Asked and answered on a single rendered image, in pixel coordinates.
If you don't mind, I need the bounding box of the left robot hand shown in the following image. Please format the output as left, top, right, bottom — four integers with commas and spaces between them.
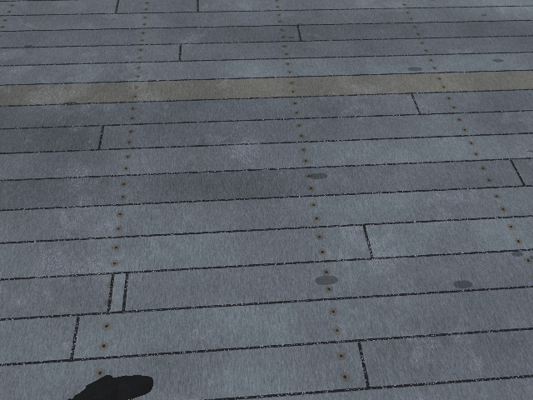
68, 375, 153, 400

